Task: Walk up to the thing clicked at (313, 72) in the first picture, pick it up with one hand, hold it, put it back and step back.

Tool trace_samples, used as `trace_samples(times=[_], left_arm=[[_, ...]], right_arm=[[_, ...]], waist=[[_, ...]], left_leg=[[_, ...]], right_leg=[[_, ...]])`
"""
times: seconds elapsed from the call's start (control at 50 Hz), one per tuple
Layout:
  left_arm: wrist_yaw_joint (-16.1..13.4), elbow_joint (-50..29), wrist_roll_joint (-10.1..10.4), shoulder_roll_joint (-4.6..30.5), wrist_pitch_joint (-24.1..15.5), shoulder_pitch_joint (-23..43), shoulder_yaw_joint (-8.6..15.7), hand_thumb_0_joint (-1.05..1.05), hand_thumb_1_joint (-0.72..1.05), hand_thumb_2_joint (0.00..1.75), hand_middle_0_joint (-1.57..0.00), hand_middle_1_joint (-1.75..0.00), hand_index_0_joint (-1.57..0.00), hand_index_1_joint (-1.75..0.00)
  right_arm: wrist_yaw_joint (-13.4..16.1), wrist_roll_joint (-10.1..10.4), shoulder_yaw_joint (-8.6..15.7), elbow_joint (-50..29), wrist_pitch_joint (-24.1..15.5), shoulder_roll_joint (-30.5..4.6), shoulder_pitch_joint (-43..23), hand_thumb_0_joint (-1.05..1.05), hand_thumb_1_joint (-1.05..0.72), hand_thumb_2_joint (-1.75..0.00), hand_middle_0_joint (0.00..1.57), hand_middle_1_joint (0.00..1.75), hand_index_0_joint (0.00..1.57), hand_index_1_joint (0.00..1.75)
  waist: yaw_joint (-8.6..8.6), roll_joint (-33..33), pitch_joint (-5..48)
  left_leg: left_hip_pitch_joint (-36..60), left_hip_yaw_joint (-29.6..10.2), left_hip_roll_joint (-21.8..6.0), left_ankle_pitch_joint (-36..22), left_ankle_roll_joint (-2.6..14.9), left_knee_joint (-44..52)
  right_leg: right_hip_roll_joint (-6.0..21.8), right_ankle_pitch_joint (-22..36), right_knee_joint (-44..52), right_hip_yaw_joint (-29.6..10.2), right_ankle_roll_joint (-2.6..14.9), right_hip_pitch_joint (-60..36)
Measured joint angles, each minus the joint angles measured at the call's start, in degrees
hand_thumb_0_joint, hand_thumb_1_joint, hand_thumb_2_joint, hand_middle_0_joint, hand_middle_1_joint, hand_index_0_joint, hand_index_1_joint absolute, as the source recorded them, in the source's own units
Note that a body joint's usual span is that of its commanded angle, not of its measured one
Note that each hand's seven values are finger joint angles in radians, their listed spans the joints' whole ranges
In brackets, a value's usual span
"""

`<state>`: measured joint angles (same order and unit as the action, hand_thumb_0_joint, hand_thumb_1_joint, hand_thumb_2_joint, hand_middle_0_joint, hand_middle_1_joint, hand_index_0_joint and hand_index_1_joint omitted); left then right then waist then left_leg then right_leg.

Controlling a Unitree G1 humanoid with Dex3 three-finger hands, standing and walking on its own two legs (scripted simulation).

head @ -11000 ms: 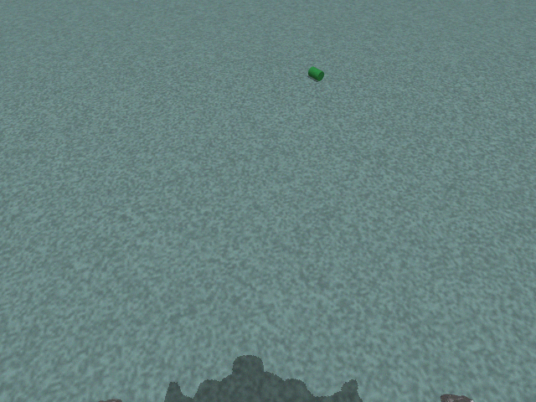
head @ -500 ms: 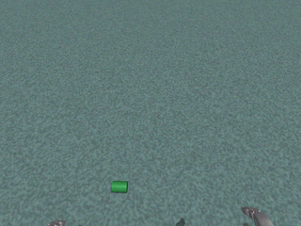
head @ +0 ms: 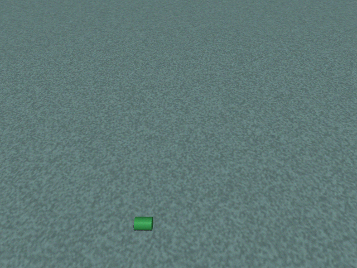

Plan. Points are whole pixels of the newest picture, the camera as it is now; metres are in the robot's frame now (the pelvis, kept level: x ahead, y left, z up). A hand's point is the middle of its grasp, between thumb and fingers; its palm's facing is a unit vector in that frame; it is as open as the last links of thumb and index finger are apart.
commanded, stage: walk up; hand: left
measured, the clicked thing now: (143, 223) +0.42 +0.22 -0.75
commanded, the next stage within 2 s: stand in 0.22 s
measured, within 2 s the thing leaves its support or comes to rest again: neither
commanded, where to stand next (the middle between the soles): +0.04 -0.01 m, yaw -1 degrees
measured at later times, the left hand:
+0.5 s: hand out of the picture +0.09 +0.25 -0.16, palm faces -0.02 -0.94 -0.34, open 7.4 cm
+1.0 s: hand out of the picture +0.10 +0.25 -0.16, palm faces -0.03 -0.94 -0.35, open 7.4 cm
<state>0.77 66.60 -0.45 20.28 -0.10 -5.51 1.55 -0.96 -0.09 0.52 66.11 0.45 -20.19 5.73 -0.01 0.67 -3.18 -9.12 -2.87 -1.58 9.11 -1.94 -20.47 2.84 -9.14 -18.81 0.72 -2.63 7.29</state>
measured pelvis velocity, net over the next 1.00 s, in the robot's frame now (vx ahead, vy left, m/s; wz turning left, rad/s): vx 0.02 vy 0.00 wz -0.01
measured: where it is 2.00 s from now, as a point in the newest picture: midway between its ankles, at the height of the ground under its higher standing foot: outside the picture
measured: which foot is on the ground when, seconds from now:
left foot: down 0.00-1.00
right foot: down 0.00-1.00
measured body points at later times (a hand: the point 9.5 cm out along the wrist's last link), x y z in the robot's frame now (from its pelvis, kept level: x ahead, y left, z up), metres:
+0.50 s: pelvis +0.01 +0.00 +0.00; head +0.02 +0.00 +0.45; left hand +0.09 +0.30 -0.13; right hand +0.09 -0.31 -0.13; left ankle +0.03 +0.14 -0.75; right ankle +0.01 -0.15 -0.75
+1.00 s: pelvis +0.02 +0.00 +0.00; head +0.04 +0.00 +0.45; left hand +0.10 +0.30 -0.13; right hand +0.10 -0.31 -0.13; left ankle +0.03 +0.14 -0.75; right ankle +0.01 -0.15 -0.75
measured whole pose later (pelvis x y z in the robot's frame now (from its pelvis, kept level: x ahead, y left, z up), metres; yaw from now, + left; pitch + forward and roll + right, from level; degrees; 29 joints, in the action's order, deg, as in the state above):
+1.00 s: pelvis +0.02 +0.00 +0.00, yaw -1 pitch -2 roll +0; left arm 0.5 64.2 -0.4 20.6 -0.2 -6.1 0.3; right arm -0.4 -0.5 -0.4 64.1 -0.2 -20.4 5.7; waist 0.0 0.1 -3.2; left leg -7.6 -2.3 -1.8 10.7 -2.2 -20.0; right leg 2.7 -11.3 -19.6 0.3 -2.4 6.6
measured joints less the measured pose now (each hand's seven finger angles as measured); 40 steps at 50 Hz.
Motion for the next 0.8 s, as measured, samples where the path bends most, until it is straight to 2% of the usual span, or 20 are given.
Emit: trace_samples(times=[0.22, 0.42, 0.8], left_arm=[[-0.1, -0.6, 0.2, -0.5, 0.1, 0.8, 0.0, 0.00, 0.90, 0.90, -0.20, -0.30, -0.20, -0.30], [0.0, -1.4, -0.1, 0.0, -0.2, 0.3, -0.6, 0.00, 0.90, 0.90, -0.20, -0.30, -0.20, -0.30], [-0.3, -2.1, 0.0, 0.3, -0.2, -0.7, -1.2, 0.00, 0.90, 0.90, -0.20, -0.30, -0.20, -0.30]], right_arm=[[0.3, 0.2, -0.2, -0.5, -0.2, 0.1, 0.0, 0.01, -0.90, -0.90, 0.20, 0.30, 0.20, 0.30], [0.4, -0.7, -0.5, -1.8, -0.9, 0.0, -0.2, 0.01, -0.90, -0.90, 0.20, 0.30, 0.20, 0.30], [0.5, -0.4, -0.7, -1.9, -0.7, -0.4, 0.0, 0.01, -0.90, -0.90, 0.20, 0.30, 0.20, 0.30]], waist=[[0.21, 0.0, -0.1], [0.21, -0.6, 0.2], [0.02, -0.4, -0.1]], left_leg=[[-0.1, -0.2, -0.2, 0.5, -0.19, -0.5], [0.5, 0.3, -0.2, 0.7, -0.27, 0.1], [1.3, 0.5, -0.3, 1.5, -0.28, 0.3]], right_leg=[[-0.2, -0.6, -0.5, 0.2, 0.19, 0.1], [-0.1, -1.1, -0.9, -0.3, 0.22, 0.1], [-0.2, -1.9, -0.7, -0.4, 0.24, -0.6]])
